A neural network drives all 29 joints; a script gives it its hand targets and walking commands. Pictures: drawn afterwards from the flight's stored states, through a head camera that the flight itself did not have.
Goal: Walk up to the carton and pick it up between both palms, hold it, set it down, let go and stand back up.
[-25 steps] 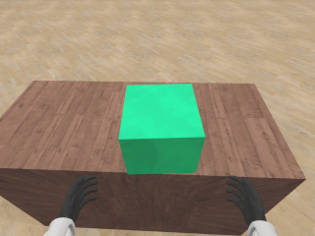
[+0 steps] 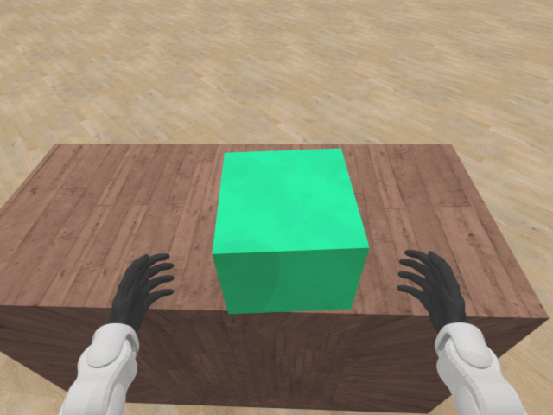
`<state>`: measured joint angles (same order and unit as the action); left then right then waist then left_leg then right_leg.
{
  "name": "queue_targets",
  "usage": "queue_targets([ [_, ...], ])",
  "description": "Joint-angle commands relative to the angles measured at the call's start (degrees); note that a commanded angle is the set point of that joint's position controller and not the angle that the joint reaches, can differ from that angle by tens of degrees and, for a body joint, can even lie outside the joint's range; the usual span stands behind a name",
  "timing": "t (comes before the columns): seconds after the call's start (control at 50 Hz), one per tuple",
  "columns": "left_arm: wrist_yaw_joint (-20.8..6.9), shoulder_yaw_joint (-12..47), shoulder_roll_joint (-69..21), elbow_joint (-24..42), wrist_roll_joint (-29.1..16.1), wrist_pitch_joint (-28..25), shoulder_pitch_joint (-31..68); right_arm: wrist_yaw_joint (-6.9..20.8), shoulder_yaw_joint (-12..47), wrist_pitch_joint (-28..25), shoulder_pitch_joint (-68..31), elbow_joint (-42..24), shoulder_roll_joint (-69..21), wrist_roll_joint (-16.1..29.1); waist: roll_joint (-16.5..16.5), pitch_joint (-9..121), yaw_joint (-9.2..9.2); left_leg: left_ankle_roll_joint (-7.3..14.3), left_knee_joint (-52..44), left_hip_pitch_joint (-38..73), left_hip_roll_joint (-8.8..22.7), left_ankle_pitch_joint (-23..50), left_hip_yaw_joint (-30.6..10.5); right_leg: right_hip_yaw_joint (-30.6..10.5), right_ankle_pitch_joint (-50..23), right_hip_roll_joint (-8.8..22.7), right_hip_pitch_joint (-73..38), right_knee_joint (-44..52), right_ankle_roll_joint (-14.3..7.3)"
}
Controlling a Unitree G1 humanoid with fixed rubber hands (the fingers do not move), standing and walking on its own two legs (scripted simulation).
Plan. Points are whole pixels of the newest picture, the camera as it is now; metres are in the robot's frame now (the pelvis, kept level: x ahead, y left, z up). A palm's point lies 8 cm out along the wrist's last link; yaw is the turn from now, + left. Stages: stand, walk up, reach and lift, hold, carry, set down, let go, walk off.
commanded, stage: reach and lift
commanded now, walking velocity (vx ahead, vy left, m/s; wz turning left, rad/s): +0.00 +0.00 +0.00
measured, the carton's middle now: (286, 229) +0.45 +0.02 +0.00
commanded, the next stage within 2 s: none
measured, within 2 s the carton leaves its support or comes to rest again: neither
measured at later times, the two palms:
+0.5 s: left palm (136, 248) +0.33 +0.23 +0.10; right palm (441, 252) +0.33 -0.20 +0.09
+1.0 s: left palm (142, 188) +0.41 +0.23 +0.14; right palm (434, 194) +0.40 -0.20 +0.13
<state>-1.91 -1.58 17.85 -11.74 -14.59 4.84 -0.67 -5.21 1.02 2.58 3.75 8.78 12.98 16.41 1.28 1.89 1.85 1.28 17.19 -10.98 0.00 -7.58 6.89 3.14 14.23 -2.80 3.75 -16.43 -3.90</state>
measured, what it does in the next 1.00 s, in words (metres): stands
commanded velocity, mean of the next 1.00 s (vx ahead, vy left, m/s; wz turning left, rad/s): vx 0.00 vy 0.00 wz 0.00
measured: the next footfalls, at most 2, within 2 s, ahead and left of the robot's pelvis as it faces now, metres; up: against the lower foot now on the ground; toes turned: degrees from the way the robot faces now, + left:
none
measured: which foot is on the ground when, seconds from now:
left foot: down 0.00-1.00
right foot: down 0.00-1.00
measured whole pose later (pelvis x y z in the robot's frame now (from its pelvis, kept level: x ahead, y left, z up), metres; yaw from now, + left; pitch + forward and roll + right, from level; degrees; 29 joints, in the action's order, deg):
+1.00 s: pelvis -0.02 +0.01 +0.00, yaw +0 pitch +9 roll +0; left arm 0.8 -2.6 21.1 -48.0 -12.4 16.9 49.5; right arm -4.8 1.2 11.3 -46.2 48.8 19.8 21.5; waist 0.8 6.7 -0.4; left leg 2.0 21.3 -23.3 1.0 -6.9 6.2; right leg 3.8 12.9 -3.5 15.4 -19.4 -3.3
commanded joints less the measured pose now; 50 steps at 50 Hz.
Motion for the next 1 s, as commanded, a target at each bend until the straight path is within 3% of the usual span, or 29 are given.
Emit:
queue_targets([
  [0.0,-0.1,-5.4,7.2,11.2,1.2,1.9,15.5,-0.4,-2.5,0.5,-14.4,-9.2,6.0,0.9,-2.0,13.5,-0.22,-0.3,3.9,22.5,2.5,22.7,-9.4,-6.9,-20.9,4.4,14.3,3.3,3.5],
  [0.16,-0.5,-8.6,6.6,9.8,3.4,8.3,23.7,-1.5,-1.7,3.6,-24.1,-6.1,7.7,2.3,-1.6,15.7,-0.48,0.2,3.8,22.1,2.2,21.5,-9.0,-6.6,-24.9,4.2,13.0,2.3,4.6],
  [0.26,-0.3,-9.0,7.6,6.8,3.0,9.2,31.2,-1.8,-2.0,4.4,-32.0,-5.0,8.2,2.2,-0.7,17.5,-0.72,1.0,3.5,19.7,2.2,16.9,-8.5,-6.5,-22.9,4.4,12.9,1.5,5.2],
  [0.38,0.7,-8.3,10.0,-0.2,1.5,8.6,44.2,-1.6,-3.0,6.0,-43.9,0.0,8.7,1.9,-0.7,20.5,-1.08,2.1,3.4,15.4,2.6,10.2,-8.3,-6.8,-16.5,4.8,14.3,0.8,5.2],
  [0.48,1.3,-7.0,11.6,-9.2,1.1,8.0,54.7,-1.1,-3.8,7.4,-53.9,9.1,9.4,1.8,-1.3,23.9,-1.57,2.6,4.0,13.4,2.8,7.4,-8.7,-6.9,-12.8,5.0,15.9,0.3,4.9],
  [0.64,1.3,-5.5,12.1,-21.2,3.1,7.9,64.4,-0.7,-3.2,7.2,-64.5,23.2,11.8,3.0,-2.4,29.8,-2.10,1.8,6.4,16.1,2.7,14.6,-9.3,-5.4,-19.2,3.8,16.4,-0.6,5.0],
  [0.78,1.6,-4.9,12.0,-22.9,3.9,9.2,69.8,-0.5,-2.5,6.1,-70.6,27.0,14.5,4.4,-2.8,33.2,-2.32,0.2,8.4,20.3,2.6,22.3,-9.5,-3.4,-25.4,2.3,17.6,-1.1,5.5],
  [0.98,3.4,-1.7,13.6,-27.7,1.1,9.0,80.7,0.9,-2.3,6.4,-81.1,31.3,17.2,5.3,-2.9,38.5,-2.24,-0.1,10.0,20.9,3.3,21.9,-9.8,-2.3,-24.8,2.1,22.4,-1.6,5.6],
])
